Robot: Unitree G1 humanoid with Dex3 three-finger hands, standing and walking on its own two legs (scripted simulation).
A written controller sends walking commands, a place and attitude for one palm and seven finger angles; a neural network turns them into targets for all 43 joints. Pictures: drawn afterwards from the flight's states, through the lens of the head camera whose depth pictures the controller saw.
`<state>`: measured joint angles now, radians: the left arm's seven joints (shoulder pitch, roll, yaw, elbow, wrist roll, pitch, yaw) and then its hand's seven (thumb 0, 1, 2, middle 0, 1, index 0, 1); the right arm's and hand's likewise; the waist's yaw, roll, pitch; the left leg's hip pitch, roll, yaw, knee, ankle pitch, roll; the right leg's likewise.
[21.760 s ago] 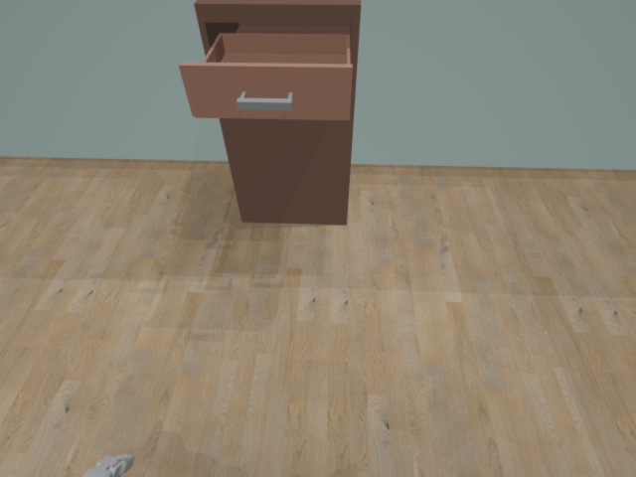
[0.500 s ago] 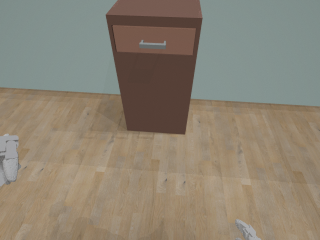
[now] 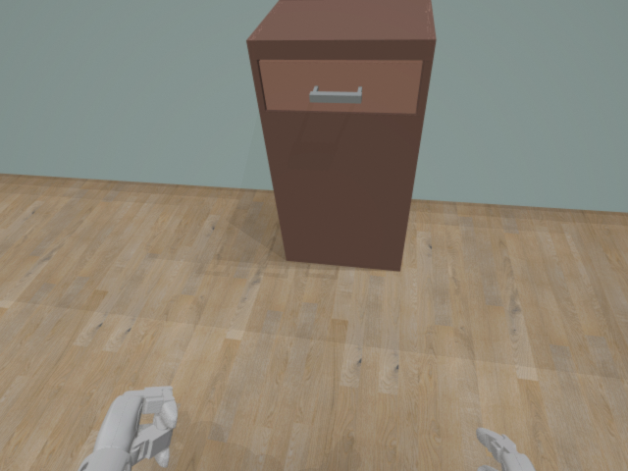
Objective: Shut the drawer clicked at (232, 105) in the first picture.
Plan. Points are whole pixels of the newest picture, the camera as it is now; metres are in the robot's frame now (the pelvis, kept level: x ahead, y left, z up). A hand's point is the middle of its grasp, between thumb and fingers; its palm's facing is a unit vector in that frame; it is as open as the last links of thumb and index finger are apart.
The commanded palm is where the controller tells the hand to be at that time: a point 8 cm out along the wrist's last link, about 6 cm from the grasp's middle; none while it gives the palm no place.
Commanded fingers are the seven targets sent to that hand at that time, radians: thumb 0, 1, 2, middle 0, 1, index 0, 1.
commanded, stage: let the arm hang, fingers relaxed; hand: left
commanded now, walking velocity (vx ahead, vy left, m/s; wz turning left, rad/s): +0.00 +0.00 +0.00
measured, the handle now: (336, 93) +1.02 -0.02 +0.01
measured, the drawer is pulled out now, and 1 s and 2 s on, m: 0.00 0.00 0.00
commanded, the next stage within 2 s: look to check the result in 0.92 s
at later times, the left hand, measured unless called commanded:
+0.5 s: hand out of the picture -0.01 +0.21 -0.15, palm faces -0.01 -0.97 -0.24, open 6.4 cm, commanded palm none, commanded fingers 0.00 0.90 0.90 -0.20 -0.30 -0.20 -0.30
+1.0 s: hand out of the picture +0.01 +0.18 -0.15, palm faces -0.01 -0.98 -0.20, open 7.4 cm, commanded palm none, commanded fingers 0.00 0.90 0.90 -0.20 -0.30 -0.20 -0.30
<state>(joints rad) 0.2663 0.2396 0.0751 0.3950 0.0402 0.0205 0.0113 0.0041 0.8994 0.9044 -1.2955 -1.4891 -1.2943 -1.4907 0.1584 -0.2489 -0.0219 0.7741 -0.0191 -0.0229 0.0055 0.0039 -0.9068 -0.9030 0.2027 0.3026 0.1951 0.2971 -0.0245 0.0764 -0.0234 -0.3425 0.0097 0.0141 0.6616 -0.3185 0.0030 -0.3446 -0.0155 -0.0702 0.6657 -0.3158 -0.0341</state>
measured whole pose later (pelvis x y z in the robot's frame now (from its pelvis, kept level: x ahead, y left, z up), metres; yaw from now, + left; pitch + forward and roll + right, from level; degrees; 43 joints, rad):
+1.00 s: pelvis +0.00 +0.01 +0.02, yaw -2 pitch -2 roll +0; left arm 0.26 0.12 0.02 1.15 0.01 0.00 0.03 0.01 0.91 0.90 -0.20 -0.30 -0.20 -0.30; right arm 0.32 -0.11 -0.01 1.12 -0.02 0.00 -0.04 0.00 -0.91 -0.90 0.20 0.30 0.19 0.30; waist -0.02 0.03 0.06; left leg -0.19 0.01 0.06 0.41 -0.20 0.01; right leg -0.22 -0.01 -0.03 0.43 -0.19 -0.01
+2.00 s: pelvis +0.02 -0.01 +0.02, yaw -2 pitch -1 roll +0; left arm 0.24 0.14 0.02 1.16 0.01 -0.01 0.03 0.01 0.91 0.90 -0.20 -0.29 -0.20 -0.30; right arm 0.28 -0.13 -0.01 1.15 -0.02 0.00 -0.04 0.00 -0.91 -0.90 0.20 0.30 0.19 0.30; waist -0.02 0.02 0.07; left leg -0.14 0.04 0.04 0.39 -0.22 -0.02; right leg -0.16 0.02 -0.04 0.39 -0.21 -0.04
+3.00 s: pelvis +0.03 +0.00 +0.02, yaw -2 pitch -1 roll +0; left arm 0.20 0.17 0.02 1.15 0.01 -0.02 0.02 0.00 0.90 0.90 -0.20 -0.29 -0.20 -0.30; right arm 0.24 -0.17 -0.01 1.15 -0.02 0.00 -0.04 0.00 -0.91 -0.90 0.20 0.30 0.19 0.30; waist -0.02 0.02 0.07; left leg -0.13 0.03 0.04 0.36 -0.21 -0.02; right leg -0.15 0.02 -0.04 0.37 -0.20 -0.03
